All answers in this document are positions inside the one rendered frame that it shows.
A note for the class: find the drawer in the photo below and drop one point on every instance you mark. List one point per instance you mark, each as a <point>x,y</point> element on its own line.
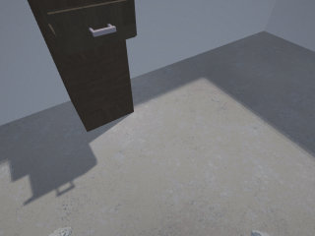
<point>70,26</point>

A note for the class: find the cabinet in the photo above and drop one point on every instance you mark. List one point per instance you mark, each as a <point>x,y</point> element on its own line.
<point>98,79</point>

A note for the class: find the handle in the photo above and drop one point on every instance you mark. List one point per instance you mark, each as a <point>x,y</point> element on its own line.
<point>98,32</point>

